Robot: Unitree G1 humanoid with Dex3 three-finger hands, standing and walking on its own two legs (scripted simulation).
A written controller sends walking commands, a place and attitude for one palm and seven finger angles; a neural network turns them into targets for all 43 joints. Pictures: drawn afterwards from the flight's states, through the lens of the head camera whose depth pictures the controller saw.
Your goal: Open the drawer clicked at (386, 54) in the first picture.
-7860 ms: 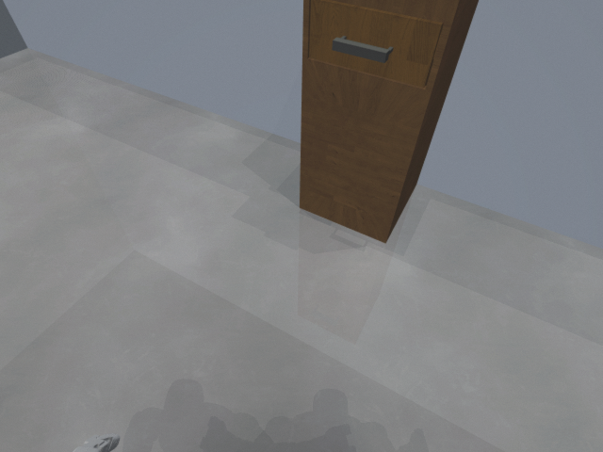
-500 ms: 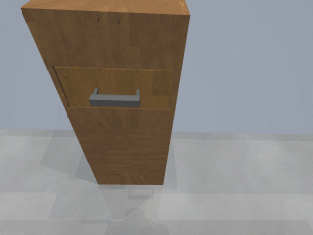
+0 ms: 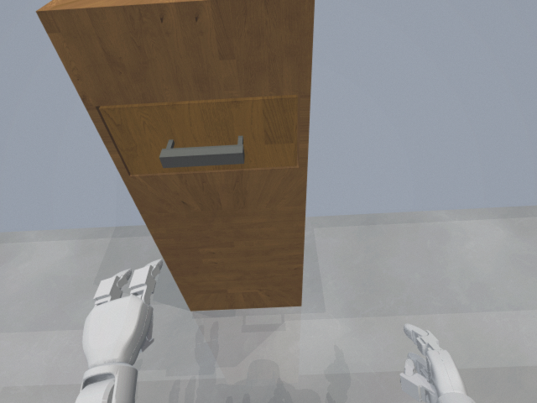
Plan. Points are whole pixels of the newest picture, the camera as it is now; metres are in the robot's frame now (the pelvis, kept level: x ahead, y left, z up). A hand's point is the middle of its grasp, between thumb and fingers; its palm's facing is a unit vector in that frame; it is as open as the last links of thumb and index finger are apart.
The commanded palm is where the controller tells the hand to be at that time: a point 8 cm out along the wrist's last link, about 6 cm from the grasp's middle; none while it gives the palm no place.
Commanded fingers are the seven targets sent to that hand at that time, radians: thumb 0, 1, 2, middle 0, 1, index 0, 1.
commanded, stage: raise the hand with hooked fingers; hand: left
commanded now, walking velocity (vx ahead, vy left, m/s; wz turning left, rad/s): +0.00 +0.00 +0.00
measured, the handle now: (204, 149) +0.58 +0.18 +0.07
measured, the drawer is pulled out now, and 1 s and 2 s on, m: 0.00 0.00 0.00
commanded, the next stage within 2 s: move the hooked fingers above the handle in 1.58 s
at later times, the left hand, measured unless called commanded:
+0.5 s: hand (131, 296) +0.25 +0.22 +0.06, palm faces +0.03 -0.13 -0.99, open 11.0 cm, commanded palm +0.23 +0.23 +0.12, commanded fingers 0.00 -0.08 0.48 -0.27 -0.93 -0.27 -0.93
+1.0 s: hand (107, 209) +0.33 +0.25 +0.15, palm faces +0.13 -0.07 -0.99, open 13.6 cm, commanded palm +0.30 +0.25 +0.22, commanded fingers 0.00 -0.50 0.30 -0.30 -1.20 -0.30 -1.20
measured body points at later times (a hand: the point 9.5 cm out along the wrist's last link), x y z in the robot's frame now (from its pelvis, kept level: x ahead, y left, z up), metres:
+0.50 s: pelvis +0.04 -0.02 +0.02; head +0.06 -0.05 +0.47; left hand +0.25 +0.22 +0.11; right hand +0.27 -0.20 -0.08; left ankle +0.05 +0.07 -0.70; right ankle +0.01 -0.10 -0.70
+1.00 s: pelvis +0.06 -0.01 +0.03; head +0.07 -0.05 +0.48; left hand +0.32 +0.25 +0.21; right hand +0.29 -0.21 -0.06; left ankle +0.05 +0.07 -0.70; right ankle +0.01 -0.10 -0.70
